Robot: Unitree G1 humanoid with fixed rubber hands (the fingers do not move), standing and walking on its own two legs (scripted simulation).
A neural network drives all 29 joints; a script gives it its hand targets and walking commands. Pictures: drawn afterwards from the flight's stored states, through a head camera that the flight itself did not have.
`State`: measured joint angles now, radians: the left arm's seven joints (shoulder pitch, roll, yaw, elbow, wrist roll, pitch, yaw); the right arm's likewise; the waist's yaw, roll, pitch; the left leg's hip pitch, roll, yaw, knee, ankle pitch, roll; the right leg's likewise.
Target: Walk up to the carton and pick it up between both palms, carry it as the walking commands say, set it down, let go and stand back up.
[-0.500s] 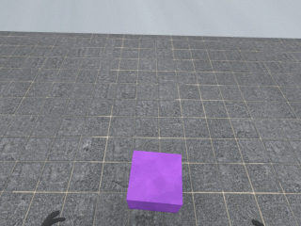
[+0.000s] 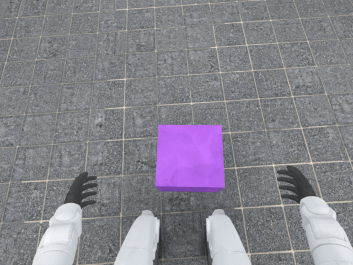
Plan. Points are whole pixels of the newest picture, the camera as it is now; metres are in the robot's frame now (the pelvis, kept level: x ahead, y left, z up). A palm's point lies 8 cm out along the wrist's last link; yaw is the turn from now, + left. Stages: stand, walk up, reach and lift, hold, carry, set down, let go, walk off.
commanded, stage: reach and lift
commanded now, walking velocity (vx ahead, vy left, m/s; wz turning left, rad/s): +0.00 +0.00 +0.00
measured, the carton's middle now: (189, 160) +0.45 -0.02 -0.59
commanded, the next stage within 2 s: none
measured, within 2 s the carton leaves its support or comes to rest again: neither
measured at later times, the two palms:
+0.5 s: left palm (101, 150) +0.37 +0.23 -0.14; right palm (286, 151) +0.37 -0.27 -0.13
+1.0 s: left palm (120, 145) +0.42 +0.22 -0.25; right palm (265, 145) +0.42 -0.26 -0.24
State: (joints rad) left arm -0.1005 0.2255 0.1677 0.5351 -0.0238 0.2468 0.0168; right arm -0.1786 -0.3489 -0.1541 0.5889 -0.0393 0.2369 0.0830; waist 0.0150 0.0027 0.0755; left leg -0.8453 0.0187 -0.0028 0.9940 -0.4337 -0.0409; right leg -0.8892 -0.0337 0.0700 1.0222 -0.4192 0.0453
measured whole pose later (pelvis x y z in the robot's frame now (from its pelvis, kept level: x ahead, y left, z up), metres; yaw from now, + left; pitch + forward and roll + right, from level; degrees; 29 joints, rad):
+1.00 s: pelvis -0.04 +0.01 -0.04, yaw -2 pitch +33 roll +0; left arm -0.94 0.34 0.24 0.39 -0.14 0.26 0.05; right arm -0.97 -0.49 -0.25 0.48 0.18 0.21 0.08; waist 0.01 0.00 0.53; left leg -1.39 -0.01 -0.08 1.22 -0.28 -0.05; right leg -1.39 0.02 0.08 1.16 -0.26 0.04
